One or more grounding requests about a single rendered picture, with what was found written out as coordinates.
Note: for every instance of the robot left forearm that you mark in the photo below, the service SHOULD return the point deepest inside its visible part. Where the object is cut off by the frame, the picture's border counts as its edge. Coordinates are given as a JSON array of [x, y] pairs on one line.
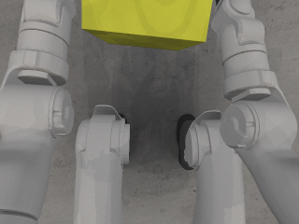
[[44, 38]]

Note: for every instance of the carton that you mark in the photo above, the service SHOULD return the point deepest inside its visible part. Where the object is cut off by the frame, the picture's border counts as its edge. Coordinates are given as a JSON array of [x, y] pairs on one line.
[[154, 24]]

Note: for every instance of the robot right forearm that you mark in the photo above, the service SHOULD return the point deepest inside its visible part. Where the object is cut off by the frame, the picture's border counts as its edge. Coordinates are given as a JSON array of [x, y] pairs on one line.
[[243, 54]]

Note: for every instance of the left robot thigh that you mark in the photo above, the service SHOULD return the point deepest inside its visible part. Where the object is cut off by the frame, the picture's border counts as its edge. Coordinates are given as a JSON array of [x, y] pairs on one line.
[[98, 179]]

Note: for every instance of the robot right upper arm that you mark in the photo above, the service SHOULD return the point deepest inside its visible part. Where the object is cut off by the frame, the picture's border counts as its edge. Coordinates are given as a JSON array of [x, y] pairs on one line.
[[262, 134]]

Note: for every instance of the left robot foot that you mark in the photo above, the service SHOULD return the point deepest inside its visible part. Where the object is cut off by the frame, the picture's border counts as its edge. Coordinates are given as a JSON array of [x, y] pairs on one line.
[[123, 117]]

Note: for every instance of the robot left upper arm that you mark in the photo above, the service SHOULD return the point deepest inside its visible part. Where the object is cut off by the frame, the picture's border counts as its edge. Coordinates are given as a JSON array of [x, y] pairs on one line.
[[32, 118]]

